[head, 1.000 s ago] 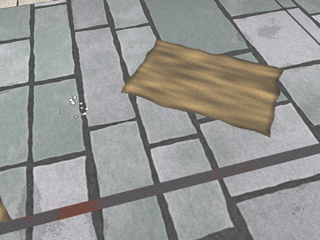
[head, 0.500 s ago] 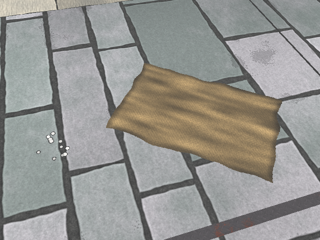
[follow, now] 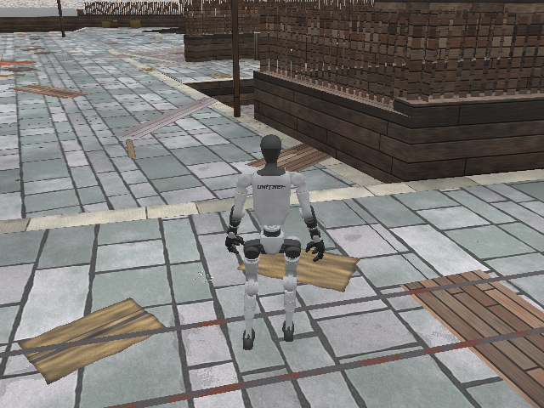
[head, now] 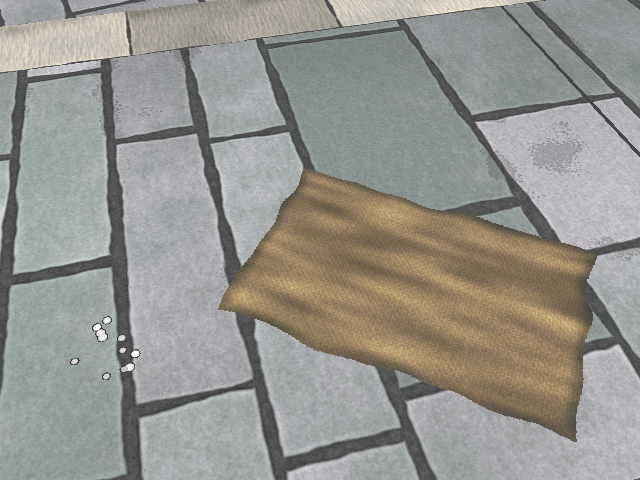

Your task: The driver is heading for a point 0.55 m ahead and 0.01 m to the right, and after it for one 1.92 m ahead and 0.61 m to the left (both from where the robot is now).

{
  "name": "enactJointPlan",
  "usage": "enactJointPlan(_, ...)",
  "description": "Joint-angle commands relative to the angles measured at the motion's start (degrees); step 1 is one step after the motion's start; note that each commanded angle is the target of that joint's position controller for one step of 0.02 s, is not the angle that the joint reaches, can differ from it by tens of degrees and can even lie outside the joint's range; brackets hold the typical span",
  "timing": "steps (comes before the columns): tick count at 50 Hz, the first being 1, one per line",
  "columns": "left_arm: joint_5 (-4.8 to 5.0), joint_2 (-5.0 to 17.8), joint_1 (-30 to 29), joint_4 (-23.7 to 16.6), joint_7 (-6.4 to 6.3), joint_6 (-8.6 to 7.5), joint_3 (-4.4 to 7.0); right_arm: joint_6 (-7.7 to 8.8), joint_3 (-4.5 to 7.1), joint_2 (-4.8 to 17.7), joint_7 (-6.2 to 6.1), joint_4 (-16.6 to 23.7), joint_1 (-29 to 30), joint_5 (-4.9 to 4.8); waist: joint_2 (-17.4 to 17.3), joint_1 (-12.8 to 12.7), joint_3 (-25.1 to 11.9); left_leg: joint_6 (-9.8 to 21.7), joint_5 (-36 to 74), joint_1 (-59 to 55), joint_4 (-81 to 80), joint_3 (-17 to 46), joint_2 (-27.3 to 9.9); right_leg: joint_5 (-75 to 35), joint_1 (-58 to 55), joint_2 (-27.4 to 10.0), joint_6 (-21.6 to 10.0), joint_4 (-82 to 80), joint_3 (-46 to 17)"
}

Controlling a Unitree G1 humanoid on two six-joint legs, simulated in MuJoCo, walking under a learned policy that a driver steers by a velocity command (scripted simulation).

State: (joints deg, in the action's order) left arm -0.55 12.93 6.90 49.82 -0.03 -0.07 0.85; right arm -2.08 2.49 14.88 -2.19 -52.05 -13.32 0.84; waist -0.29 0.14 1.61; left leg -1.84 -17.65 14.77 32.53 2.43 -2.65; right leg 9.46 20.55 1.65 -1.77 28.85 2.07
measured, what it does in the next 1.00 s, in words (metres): walks ahead: left foot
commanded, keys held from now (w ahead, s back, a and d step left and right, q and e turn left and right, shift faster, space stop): w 0.78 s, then no key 0.22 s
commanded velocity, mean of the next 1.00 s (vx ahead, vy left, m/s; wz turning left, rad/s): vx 0.38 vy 0.00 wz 0.00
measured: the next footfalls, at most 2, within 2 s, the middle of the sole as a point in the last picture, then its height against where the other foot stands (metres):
left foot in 0.64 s outside the picture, level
right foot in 1.12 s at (360, 425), level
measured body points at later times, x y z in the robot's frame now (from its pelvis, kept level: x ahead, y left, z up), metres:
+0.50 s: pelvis +0.16 +0.00 +0.01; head +0.18 +0.00 +0.46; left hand +0.14 +0.27 -0.12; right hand +0.33 -0.25 -0.10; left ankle +0.31 +0.16 -0.69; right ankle +0.07 -0.10 -0.73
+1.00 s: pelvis +0.41 +0.07 +0.02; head +0.43 +0.08 +0.46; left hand +0.57 +0.33 -0.10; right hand +0.43 -0.20 -0.12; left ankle +0.39 +0.15 -0.73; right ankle +0.57 -0.10 -0.68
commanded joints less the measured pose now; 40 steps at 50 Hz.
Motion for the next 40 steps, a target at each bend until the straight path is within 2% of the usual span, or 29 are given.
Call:
enactJointPlan(1, 0.46, 8.30, -4.31, -4.28, -0.81, -0.81, 2.13, 1.12, 2.36, 9.70, -0.31, 0.45, -4.89, -0.50, -5.65, 1.38, 0.94, 7.11, -23.98, 6.32, -14.84, 5.46, -3.02, 23.08, -1.14, -1.69, 0.96, -2.97, -2.21)
enactJointPlan(3, 1.10, 6.24, -4.02, -3.70, -0.75, -1.97, 2.16, 2.86, 2.80, 10.61, -0.30, 0.31, -3.81, -0.77, -12.87, 1.39, 3.10, 9.73, -24.09, 3.41, -22.35, 14.92, -9.20, 12.51, 2.19, 1.95, 1.28, 8.30, 2.41)
enactJointPlan(4, 0.92, 6.76, -3.47, -3.46, -0.43, -2.66, 2.50, 3.77, 3.01, 10.69, -0.30, 0.16, -3.63, -1.21, -13.28, 1.57, 4.01, 11.37, -21.49, 0.97, -22.78, 18.16, -12.08, 10.78, 5.17, 0.51, 0.36, 11.98, 0.84)
enactJointPlan(5, 1.23, 6.53, -3.05, -3.41, 0.01, -3.40, 2.61, 4.54, 2.87, 9.92, -0.27, -0.20, -4.10, -1.62, -12.72, 1.44, 4.12, 12.36, -17.45, -2.11, -22.14, 19.30, -13.69, 12.01, 7.89, -1.12, -0.88, 12.78, -0.57)
enactJointPlan(7, 2.05, 5.30, -3.37, -3.52, 0.87, -4.71, 2.37, 5.14, 2.71, 8.87, 0.11, -0.78, -4.16, -2.43, -10.31, 0.83, 4.20, 11.60, -10.28, -5.92, -19.87, 16.53, -12.57, 14.13, 6.94, -2.06, -2.65, 5.64, -0.49)
enactJointPlan(8, 2.09, 5.02, -1.84, -2.60, 1.16, -5.08, 2.46, 5.00, 2.79, 9.17, 0.30, -0.77, -3.01, -2.70, -9.51, -0.47, 3.33, 10.57, -7.10, -4.42, -18.37, 13.49, -10.72, 10.36, 0.60, -1.24, -2.95, -0.76, 1.01)
enactJointPlan(9, 1.85, 5.93, 0.79, -0.95, 1.21, -5.05, 3.03, 4.86, 2.95, 9.59, 0.45, -0.67, -2.62, -2.60, -8.77, -1.41, 1.55, 9.79, -2.64, -1.89, -16.46, 11.24, -9.01, 4.88, -7.18, 0.16, -2.57, -3.48, 2.02)
enactJointPlan(10, 1.85, 7.33, 5.12, 0.77, 1.08, -4.73, 3.75, 4.90, 2.86, 9.33, 0.52, -0.38, -1.80, -2.28, -7.55, -3.10, -0.77, 8.71, 1.39, 1.39, -12.94, 8.97, -7.50, 2.80, -14.84, -0.45, -2.58, -3.64, 0.76)
enactJointPlan(11, 1.90, 10.01, 11.51, 2.27, 0.69, -4.47, 4.63, 5.30, 2.14, 6.82, 0.75, 0.49, 0.17, -1.76, -1.19, -5.66, -3.20, 6.31, 6.16, 7.27, -1.37, 3.78, -3.62, 3.28, -23.27, -6.21, -4.37, -6.62, -7.32)
enactJointPlan(12, 1.95, 16.18, 16.89, 3.50, 0.72, -4.04, 6.16, 6.36, 1.29, 3.19, 0.63, 2.67, 0.44, -1.51, 14.91, -6.58, -5.44, 2.34, -1.02, 20.68, 14.29, -3.93, 3.08, 8.09, -33.02, -16.90, -11.15, -13.33, -26.52)
enactJointPlan(13, 1.57, 14.50, 19.37, 4.11, 1.00, -4.35, 5.50, 7.31, 1.84, 5.90, 0.56, 3.56, 2.69, -1.73, 13.91, -7.77, -4.12, 1.80, -14.20, 28.93, 27.36, -0.08, 2.80, 10.95, -33.48, -23.54, -16.45, -17.19, -38.64)
enactJointPlan(14, 1.19, 11.50, 15.81, 3.38, 0.83, -4.81, 4.34, 7.86, 2.48, 7.53, 1.13, 3.31, 2.14, -2.92, 8.82, -5.16, -0.48, 3.24, -11.75, 33.28, 33.59, 2.65, -0.88, 12.43, -31.52, -23.34, -15.77, -17.10, -34.99)
enactJointPlan(15, 0.81, 10.04, 13.10, 2.21, 0.81, -5.20, 3.86, 8.18, 2.33, 6.91, 1.65, 2.65, 2.00, -3.45, 6.90, -3.97, 0.70, 4.49, -6.81, 34.00, 34.51, 2.39, -2.90, 12.75, -29.45, -20.47, -13.81, -17.87, -29.73)
enactJointPlan(16, 0.90, 9.78, 11.25, 1.72, 0.92, -5.33, 3.64, 8.38, 2.38, 6.58, 1.87, 2.75, 2.98, -3.13, 5.12, -3.23, 2.77, 4.88, -2.65, 35.09, 32.46, 1.66, -4.31, 9.73, -27.51, -19.15, -12.45, -19.10, -25.74)
enactJointPlan(18, 0.60, 8.30, 10.71, 1.66, 0.79, -4.96, 2.92, 8.15, 2.40, 5.40, 2.33, 2.93, 4.53, -2.21, 5.02, -2.38, 2.87, 4.20, 2.82, 31.05, 26.83, 0.53, -5.67, -1.26, -23.50, -16.23, -10.26, -20.63, -18.11)
enactJointPlan(21, 0.75, 10.30, 12.06, 2.36, -0.11, -4.29, 3.29, 7.72, 1.35, 2.41, 2.92, 4.48, 8.75, -1.50, 4.54, -2.75, 2.81, 1.60, 9.26, 25.97, 14.72, -2.39, -3.90, -8.72, -19.09, -13.39, -10.10, -21.79, -10.60)
enactJointPlan(23, 0.90, 11.97, 12.62, 2.69, -0.51, -4.26, 3.68, 7.67, 0.61, 1.37, 3.26, 5.73, 12.70, -1.65, 4.99, -3.45, 3.20, 0.86, 14.66, 20.58, 5.99, -3.71, -2.11, -8.25, -15.26, -12.38, -9.49, -22.45, -7.62)
enactJointPlan(25, 1.36, 12.57, 14.61, 3.69, -0.56, -4.37, 3.94, 7.47, 0.46, 2.22, 3.63, 6.57, 15.46, -1.98, 5.48, -4.14, 3.60, 0.90, 18.17, 17.12, 1.86, -4.23, -0.90, -6.91, -14.33, -13.32, -9.30, -22.94, -7.11)
enactJointPlan(28, 2.11, 12.39, 15.13, 4.90, -0.62, -4.25, 4.28, 7.34, 0.79, 4.33, 4.15, 7.67, 16.92, -2.27, 5.35, -2.81, 4.53, 3.13, 18.97, 16.06, -1.67, -2.08, -1.16, -8.57, -18.25, -16.31, -8.13, -21.97, -7.11)
enactJointPlan(30, 2.06, 12.96, 14.13, 4.90, -0.65, -3.81, 4.63, 7.42, 1.63, 6.37, 4.30, 7.19, 14.05, -2.19, 5.41, -0.23, 2.37, 4.97, 16.03, 11.18, -2.41, -2.86, 0.06, -18.12, -21.21, -17.04, -6.88, -17.34, -6.25)
enactJointPlan(31, 1.94, 12.88, 13.51, 4.80, -0.67, -3.45, 4.62, 7.34, 2.54, 7.79, 4.14, 5.79, 9.20, -2.06, 5.45, 2.64, -0.77, 6.15, 14.33, 4.40, -2.63, -4.18, 1.60, -26.93, -21.29, -15.64, -5.74, -10.71, -4.47)
enactJointPlan(32, 1.50, 11.45, 13.92, 4.71, -0.75, -3.00, 4.08, 7.14, 3.93, 9.91, 3.77, 2.67, -0.33, -2.17, 4.68, 6.73, -6.22, 7.59, 12.71, -7.81, -2.40, -5.06, 2.85, -30.22, -17.81, -12.70, -4.15, 0.79, -2.24)
enactJointPlan(33, 0.19, 8.77, 15.61, 3.40, -0.84, -2.70, 2.87, 6.88, 5.14, 14.14, 3.15, 0.66, -9.91, -1.65, -3.18, 9.26, -14.08, 11.01, 7.51, -23.57, -2.41, 7.40, -7.59, -15.20, -6.48, -9.02, -2.08, 19.83, 0.35)
enactJointPlan(34, 0.73, 0.85, 22.20, 2.81, -0.44, -3.83, 0.83, 6.83, 5.36, 17.34, 3.67, -0.24, -11.92, -1.21, -18.78, 4.57, -20.23, 19.89, -10.43, -36.06, -13.23, 36.88, -19.09, 21.61, 12.86, 1.97, 0.93, 38.63, -2.24)
enactJointPlan(35, 2.29, 7.44, 17.95, 2.83, -0.24, -5.16, 2.19, 7.35, 3.76, 11.81, 4.01, 0.47, -9.21, -1.81, -12.48, 6.26, -16.20, 18.01, -17.49, -32.38, -18.58, 40.36, -18.07, 23.39, 18.74, -0.60, -0.20, 45.37, -9.22)
enactJointPlan(36, 3.56, 10.50, 12.86, 1.09, -0.06, -6.07, 3.10, 7.81, 2.98, 9.50, 3.97, 1.42, -4.09, -1.76, -9.98, 5.16, -8.64, 15.50, -14.10, -25.68, -19.02, 31.96, -16.61, 18.02, 22.36, -3.59, -1.61, 46.15, -8.13)
enactJointPlan(37, 3.24, 10.55, 10.55, 0.75, -0.45, -6.45, 3.12, 8.12, 2.58, 8.44, 4.03, 2.37, 0.29, -1.32, -5.42, 3.43, -5.58, 14.34, -6.30, -18.49, -19.82, 25.33, -14.60, 12.36, 20.06, -6.64, -1.95, 43.87, -7.00)
enactJointPlan(38, 2.25, 10.21, 9.68, 0.84, -0.78, -6.36, 3.50, 8.34, 2.24, 7.06, 4.14, 2.74, 3.10, -0.73, -4.13, 1.81, -3.39, 13.75, 0.03, -12.47, -20.89, 20.07, -12.50, 8.53, 17.57, -8.64, -1.80, 40.47, -6.83)
enactJointPlan(40, 1.84, 8.33, 11.44, 1.52, -0.79, -5.00, 3.59, 8.68, 1.64, 5.31, 4.19, 2.52, 4.99, 0.04, -5.16, -0.89, -2.66, 13.54, 9.59, -6.24, -23.35, 13.94, -10.18, 5.49, 11.65, -10.30, -1.19, 36.94, -7.01)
